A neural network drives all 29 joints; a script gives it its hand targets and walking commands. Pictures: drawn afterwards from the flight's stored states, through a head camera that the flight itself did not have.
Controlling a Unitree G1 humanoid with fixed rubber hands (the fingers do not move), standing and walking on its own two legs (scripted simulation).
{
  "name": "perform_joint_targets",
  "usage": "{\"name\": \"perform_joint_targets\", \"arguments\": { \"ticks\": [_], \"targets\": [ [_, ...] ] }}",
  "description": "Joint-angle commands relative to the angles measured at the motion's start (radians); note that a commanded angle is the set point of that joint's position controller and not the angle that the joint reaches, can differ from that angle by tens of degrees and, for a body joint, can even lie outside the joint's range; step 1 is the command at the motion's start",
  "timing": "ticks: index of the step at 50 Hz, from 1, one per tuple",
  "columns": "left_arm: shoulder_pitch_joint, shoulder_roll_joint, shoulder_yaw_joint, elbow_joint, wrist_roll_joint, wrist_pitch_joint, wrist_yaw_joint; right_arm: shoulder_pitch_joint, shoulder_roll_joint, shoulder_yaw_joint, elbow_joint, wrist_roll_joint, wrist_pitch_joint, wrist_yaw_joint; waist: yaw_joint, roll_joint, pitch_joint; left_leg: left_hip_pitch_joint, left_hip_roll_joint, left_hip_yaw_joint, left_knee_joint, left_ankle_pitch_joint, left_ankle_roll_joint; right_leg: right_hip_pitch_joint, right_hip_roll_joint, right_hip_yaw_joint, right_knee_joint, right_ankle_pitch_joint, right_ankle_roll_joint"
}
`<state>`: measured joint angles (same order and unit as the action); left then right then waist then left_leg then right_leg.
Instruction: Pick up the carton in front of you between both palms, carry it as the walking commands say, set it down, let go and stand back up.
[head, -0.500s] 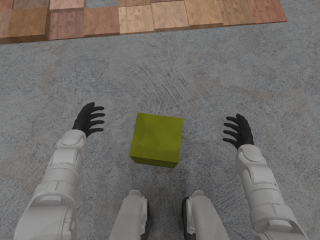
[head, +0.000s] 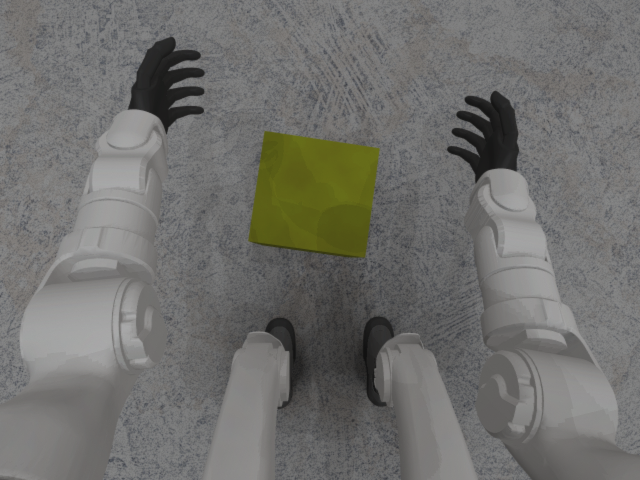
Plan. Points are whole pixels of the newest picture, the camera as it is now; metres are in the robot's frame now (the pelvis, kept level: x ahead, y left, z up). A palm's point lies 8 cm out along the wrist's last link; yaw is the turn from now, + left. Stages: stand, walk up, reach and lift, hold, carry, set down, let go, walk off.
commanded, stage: reach and lift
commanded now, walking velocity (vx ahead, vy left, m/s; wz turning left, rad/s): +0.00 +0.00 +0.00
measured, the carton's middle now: (313, 203) +0.47 +0.03 -0.51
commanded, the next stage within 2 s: none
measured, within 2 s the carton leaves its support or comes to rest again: leaves its support in 1.52 s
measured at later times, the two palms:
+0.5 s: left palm (210, 179) +0.49 +0.21 -0.36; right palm (426, 204) +0.45 -0.17 -0.36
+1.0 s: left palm (230, 187) +0.48 +0.19 -0.44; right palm (416, 202) +0.47 -0.17 -0.42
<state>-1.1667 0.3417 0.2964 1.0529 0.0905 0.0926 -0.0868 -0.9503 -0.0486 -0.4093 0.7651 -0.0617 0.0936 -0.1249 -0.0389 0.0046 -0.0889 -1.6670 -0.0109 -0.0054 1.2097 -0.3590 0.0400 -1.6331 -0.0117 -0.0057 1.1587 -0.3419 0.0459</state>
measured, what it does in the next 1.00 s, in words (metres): lowers itself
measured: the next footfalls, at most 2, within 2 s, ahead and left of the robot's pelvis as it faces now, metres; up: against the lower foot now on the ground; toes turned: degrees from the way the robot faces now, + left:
none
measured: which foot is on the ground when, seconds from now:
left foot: down 0.00-1.00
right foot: down 0.00-1.00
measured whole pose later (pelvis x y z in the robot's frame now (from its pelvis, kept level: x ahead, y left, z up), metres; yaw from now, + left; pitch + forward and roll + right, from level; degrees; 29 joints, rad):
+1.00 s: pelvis -0.05 -0.01 -0.26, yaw -2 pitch +38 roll -4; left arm -1.41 0.46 -0.06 1.19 -0.23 0.02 0.04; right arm -1.35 -0.23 -0.10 1.15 0.32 -0.01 -0.19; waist -0.01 -0.07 0.29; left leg -2.31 0.02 -0.02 2.20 -0.55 0.04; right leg -2.28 0.03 -0.01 2.15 -0.53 0.05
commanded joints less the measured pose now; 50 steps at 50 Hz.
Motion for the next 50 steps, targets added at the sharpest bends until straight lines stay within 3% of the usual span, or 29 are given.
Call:
{"name": "perform_joint_targets", "arguments": {
  "ticks": [1, 6, 11, 17, 26, 31, 34, 37, 43, 46, 50],
  "targets": [
    [-0.138, 0.061, 0.013, -0.058, 0.002, -0.032, 0.011, -0.103, -0.071, -0.006, -0.049, -0.006, -0.04, 0.007, 0.004, 0.09, -0.819, 0.609, -0.028, -0.08, 0.047, 0.507, -0.054, 0.085, 0.095, -0.066, 0.076, 0.236, 0.025],
    [-0.147, 0.101, -0.024, -0.08, -0.052, -0.061, 0.033, -0.124, -0.09, 0.043, -0.033, 0.047, -0.063, -0.009, 0.016, 0.08, -0.876, 0.428, -0.032, -0.067, 0.215, 0.479, -0.048, 0.015, 0.096, -0.05, 0.247, 0.252, 0.033],
    [-0.223, 0.195, -0.098, -0.147, -0.143, -0.074, 0.058, -0.203, -0.137, 0.141, -0.081, 0.149, -0.067, -0.047, 0.032, 0.074, -1.057, 0.347, -0.031, -0.041, 0.388, 0.44, -0.045, 0.077, 0.099, -0.042, 0.43, 0.289, 0.036],
    [-0.346, 0.266, -0.173, -0.162, -0.236, -0.05, 0.07, -0.324, -0.173, 0.208, -0.11, 0.231, -0.029, -0.09, 0.041, 0.077, -1.089, 0.225, -0.015, 0.0, 0.524, 0.222, -0.046, 0.111, 0.092, -0.053, 0.579, 0.166, 0.026],
    [-0.507, 0.296, -0.246, 0.046, -0.291, -0.033, 0.076, -0.511, -0.214, 0.209, 0.084, 0.258, -0.016, -0.105, 0.024, 0.073, -0.809, 0.04, 0.022, -0.021, 0.642, -0.045, -0.028, -0.042, 0.059, -0.061, 0.717, -0.06, 0.014],
    [-0.568, 0.299, -0.291, 0.131, -0.31, -0.06, 0.084, -0.586, -0.237, 0.218, 0.19, 0.271, -0.05, -0.088, 0.024, 0.066, -0.716, -0.005, 0.037, -0.044, 0.704, -0.035, -0.028, -0.089, 0.051, -0.056, 0.796, -0.046, 0.013],
    [-0.592, 0.303, -0.322, 0.127, -0.32, -0.085, 0.098, -0.587, -0.209, 0.265, 0.269, 0.334, -0.071, -0.069, 0.059, 0.088, -0.726, 0.021, 0.041, -0.048, 0.732, 0.031, -0.029, -0.097, 0.058, -0.053, 0.839, 0.01, 0.012],
    [-0.594, 0.298, -0.343, 0.1, -0.329, -0.1, 0.111, -0.571, -0.221, 0.281, 0.31, 0.365, -0.089, -0.058, 0.06, 0.113, -0.77, 0.084, 0.043, -0.056, 0.759, 0.099, -0.035, -0.127, 0.063, -0.058, 0.867, 0.05, 0.011],
    [-0.572, 0.257, -0.363, -0.013, -0.343, -0.103, 0.132, -0.497, -0.208, 0.314, 0.287, 0.421, -0.119, -0.068, 0.056, 0.165, -0.922, 0.248, 0.029, -0.056, 0.794, 0.235, -0.045, -0.166, 0.072, -0.075, 0.888, 0.125, 0.007],
    [-0.536, 0.238, -0.349, -0.002, -0.329, -0.094, 0.135, -0.486, -0.201, 0.316, 0.288, 0.414, -0.118, -0.071, 0.061, 0.154, -0.857, 0.206, 0.026, -0.056, 0.784, 0.206, -0.042, -0.21, 0.075, -0.074, 0.878, 0.093, 0.005],
    [-0.498, 0.2, -0.339, 0.076, -0.313, -0.092, 0.126, -0.512, -0.219, 0.278, 0.311, 0.352, -0.119, -0.066, 0.04, 0.113, -0.683, 0.05, 0.025, -0.067, 0.766, 0.114, -0.037, -0.263, 0.073, -0.067, 0.863, 0.026, 0.009]
  ]
}}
